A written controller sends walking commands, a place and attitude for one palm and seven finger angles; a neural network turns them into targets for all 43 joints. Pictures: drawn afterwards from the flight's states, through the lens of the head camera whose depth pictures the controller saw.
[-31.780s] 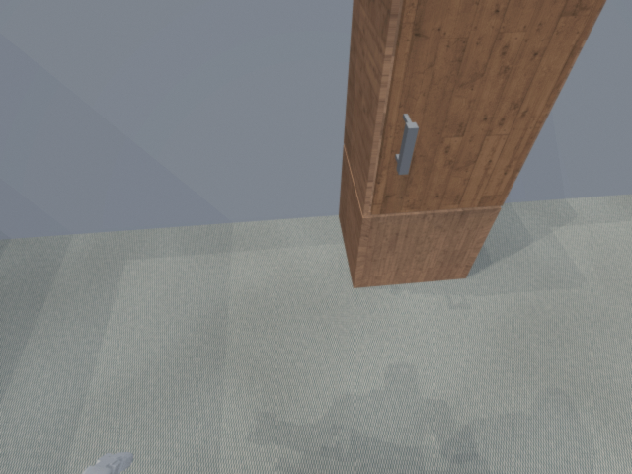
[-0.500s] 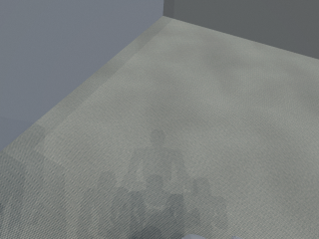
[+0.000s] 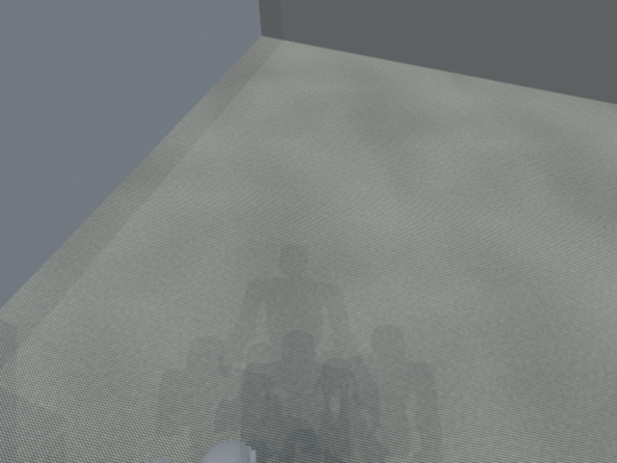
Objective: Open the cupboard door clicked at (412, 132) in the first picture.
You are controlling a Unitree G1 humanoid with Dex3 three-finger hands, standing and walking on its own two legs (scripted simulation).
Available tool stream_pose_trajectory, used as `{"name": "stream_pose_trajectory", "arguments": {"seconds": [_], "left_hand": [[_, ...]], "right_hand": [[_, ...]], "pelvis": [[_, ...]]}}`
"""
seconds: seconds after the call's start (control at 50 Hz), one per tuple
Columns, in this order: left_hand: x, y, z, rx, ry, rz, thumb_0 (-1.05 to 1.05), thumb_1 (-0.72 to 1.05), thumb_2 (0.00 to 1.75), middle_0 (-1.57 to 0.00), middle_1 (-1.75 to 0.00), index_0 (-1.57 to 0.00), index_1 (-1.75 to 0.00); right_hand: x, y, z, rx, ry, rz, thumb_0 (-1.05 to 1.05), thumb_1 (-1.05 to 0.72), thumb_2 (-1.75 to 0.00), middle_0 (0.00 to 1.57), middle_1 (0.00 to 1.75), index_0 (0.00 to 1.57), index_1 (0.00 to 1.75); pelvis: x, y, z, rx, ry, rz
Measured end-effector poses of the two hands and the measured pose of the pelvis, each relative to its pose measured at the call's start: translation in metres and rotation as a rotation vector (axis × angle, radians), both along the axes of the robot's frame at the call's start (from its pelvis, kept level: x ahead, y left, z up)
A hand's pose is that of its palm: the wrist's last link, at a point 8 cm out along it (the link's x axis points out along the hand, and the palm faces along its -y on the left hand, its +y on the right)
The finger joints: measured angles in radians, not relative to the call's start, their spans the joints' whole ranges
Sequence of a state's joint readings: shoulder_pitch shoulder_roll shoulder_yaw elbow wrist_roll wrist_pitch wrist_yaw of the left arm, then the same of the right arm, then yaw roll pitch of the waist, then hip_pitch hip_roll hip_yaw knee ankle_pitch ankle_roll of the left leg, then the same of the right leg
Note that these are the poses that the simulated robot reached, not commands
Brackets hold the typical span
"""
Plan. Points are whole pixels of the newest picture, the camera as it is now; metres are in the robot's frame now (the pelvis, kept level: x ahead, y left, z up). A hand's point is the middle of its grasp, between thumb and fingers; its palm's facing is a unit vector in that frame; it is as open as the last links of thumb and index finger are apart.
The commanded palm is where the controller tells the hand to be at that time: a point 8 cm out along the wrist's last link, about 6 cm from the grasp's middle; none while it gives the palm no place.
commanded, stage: walk to a spot facing it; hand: left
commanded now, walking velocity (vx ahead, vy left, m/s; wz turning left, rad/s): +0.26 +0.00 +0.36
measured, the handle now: out of the picture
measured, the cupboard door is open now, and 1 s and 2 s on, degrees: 45 45 45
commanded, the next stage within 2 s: turn to face it in 0.04 s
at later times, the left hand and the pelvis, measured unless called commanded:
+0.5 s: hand (159, 418) +0.21 +0.24 -0.18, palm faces +0.25 -0.95 -0.19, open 7.3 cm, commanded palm none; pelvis +0.17 +0.03 -0.01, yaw +13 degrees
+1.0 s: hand (186, 432) +0.19 +0.20 -0.19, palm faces +0.49 -0.84 -0.21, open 7.3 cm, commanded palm none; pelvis +0.25 +0.00 -0.02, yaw +31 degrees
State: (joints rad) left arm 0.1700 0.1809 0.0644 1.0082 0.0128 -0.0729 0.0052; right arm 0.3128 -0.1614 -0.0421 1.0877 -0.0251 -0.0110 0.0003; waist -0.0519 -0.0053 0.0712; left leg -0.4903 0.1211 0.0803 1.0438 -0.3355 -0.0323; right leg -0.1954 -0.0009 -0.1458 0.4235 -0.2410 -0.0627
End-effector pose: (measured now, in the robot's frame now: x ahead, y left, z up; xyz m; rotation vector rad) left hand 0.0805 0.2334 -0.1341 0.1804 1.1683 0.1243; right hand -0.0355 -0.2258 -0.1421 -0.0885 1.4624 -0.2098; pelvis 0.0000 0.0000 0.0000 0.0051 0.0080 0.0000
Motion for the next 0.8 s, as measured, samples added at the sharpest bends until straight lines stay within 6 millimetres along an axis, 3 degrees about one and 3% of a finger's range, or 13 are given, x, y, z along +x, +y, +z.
{"name": "stream_pose_trajectory", "arguments": {"seconds": [0.1, 0.2, 0.28, 0.34, 0.44, 0.58, 0.68, 0.8], "left_hand": [[-0.006, 0.007, -0.005, -0.007, 0.100, 0.050, -0.02, 0.95, 0.90, -0.21, -0.30, -0.21, -0.30], [-0.015, 0.011, -0.020, -0.044, 0.214, 0.133, -0.01, 0.93, 0.90, -0.20, -0.30, -0.20, -0.30], [-0.009, 0.021, -0.040, -0.073, 0.292, 0.184, 0.00, 0.92, 0.90, -0.20, -0.30, -0.20, -0.30], [0.017, 0.032, -0.041, -0.060, 0.272, 0.205, 0.00, 0.92, 0.90, -0.20, -0.30, -0.20, -0.30], [0.081, 0.048, -0.026, -0.038, 0.119, 0.248, 0.00, 0.92, 0.90, -0.20, -0.30, -0.20, -0.30], [0.141, 0.052, -0.004, 0.019, -0.008, 0.273, 0.00, 0.91, 0.90, -0.20, -0.30, -0.20, -0.30], [0.161, 0.041, 0.001, 0.082, -0.058, 0.296, 0.00, 0.91, 0.90, -0.20, -0.30, -0.20, -0.30], [0.148, 0.018, 0.008, 0.073, -0.011, 0.382, 0.00, 0.91, 0.90, -0.20, -0.30, -0.20, -0.30]], "right_hand": [[0.117, -0.002, 0.007, -0.007, -0.161, 0.081, 0.00, -0.91, -0.90, 0.20, 0.30, 0.19, 0.29], [0.228, 0.014, 0.010, -0.019, -0.273, 0.193, 0.00, -0.91, -0.90, 0.20, 0.30, 0.19, 0.29], [0.297, 0.030, 0.003, -0.057, -0.360, 0.266, 0.00, -0.91, -0.90, 0.20, 0.30, 0.19, 0.30], [0.317, 0.037, 0.005, -0.070, -0.357, 0.298, 0.00, -0.91, -0.90, 0.20, 0.30, 0.19, 0.30], [0.324, 0.040, 0.008, -0.068, -0.254, 0.363, 0.00, -0.91, -0.90, 0.20, 0.30, 0.20, 0.30], [0.343, 0.025, 0.006, -0.041, -0.183, 0.386, 0.00, -0.91, -0.90, 0.21, 0.30, 0.20, 0.30], [0.373, -0.002, -0.008, -0.028, -0.178, 0.393, 0.00, -0.91, -0.90, 0.21, 0.30, 0.20, 0.30], [0.422, -0.014, 0.001, -0.043, -0.175, 0.467, 0.01, -0.91, -0.90, 0.20, 0.30, 0.20, 0.30]], "pelvis": [[0.046, 0.001, 0.002, -0.008, 0.004, 0.023], [0.095, 0.015, -0.006, -0.018, -0.006, 0.064], [0.133, 0.034, -0.024, -0.040, -0.013, 0.087], [0.146, 0.037, -0.023, -0.031, -0.017, 0.113], [0.161, 0.035, -0.011, -0.042, -0.002, 0.182], [0.188, 0.017, -0.006, -0.044, 0.026, 0.264], [0.212, -0.008, -0.016, -0.007, 0.046, 0.318], [0.234, -0.015, -0.007, 0.010, 0.030, 0.415]]}}
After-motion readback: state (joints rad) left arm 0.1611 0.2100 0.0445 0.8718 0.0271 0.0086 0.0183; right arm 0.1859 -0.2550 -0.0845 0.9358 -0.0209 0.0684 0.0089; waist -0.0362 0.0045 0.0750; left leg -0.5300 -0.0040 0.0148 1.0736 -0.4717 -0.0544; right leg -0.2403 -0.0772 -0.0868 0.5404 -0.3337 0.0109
